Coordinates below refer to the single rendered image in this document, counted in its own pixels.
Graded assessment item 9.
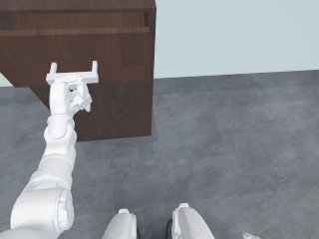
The drawer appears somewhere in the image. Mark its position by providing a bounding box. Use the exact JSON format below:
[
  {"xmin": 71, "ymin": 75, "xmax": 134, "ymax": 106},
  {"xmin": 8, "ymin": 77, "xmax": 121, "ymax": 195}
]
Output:
[{"xmin": 0, "ymin": 12, "xmax": 150, "ymax": 88}]

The right robot shin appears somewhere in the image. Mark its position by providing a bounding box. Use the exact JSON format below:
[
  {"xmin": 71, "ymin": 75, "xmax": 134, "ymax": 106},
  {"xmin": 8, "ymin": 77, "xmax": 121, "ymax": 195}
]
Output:
[{"xmin": 171, "ymin": 203, "xmax": 189, "ymax": 239}]

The robot left forearm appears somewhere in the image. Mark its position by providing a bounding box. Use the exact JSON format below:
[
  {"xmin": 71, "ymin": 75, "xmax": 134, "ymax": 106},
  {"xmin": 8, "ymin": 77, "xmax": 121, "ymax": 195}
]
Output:
[{"xmin": 10, "ymin": 114, "xmax": 77, "ymax": 229}]

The handle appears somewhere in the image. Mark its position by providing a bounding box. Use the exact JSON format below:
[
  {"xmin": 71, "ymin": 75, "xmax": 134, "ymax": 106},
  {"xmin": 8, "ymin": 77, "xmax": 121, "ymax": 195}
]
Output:
[{"xmin": 46, "ymin": 61, "xmax": 99, "ymax": 86}]

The cabinet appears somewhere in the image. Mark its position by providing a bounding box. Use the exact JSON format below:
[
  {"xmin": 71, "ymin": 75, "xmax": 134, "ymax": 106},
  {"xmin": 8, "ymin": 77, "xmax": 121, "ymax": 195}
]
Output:
[{"xmin": 0, "ymin": 0, "xmax": 157, "ymax": 142}]

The robot left upper arm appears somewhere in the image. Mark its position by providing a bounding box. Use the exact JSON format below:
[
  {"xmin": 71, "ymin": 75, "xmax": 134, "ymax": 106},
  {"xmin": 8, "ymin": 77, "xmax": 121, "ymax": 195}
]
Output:
[{"xmin": 0, "ymin": 186, "xmax": 75, "ymax": 239}]

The robot right thigh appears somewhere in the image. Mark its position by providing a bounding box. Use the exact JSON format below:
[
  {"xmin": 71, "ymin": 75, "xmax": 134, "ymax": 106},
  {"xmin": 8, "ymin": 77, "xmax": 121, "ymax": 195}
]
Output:
[{"xmin": 172, "ymin": 207, "xmax": 215, "ymax": 239}]

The left robot hand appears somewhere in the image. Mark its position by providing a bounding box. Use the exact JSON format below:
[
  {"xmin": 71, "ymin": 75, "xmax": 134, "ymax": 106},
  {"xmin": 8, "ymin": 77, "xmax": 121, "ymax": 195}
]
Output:
[{"xmin": 49, "ymin": 73, "xmax": 92, "ymax": 118}]

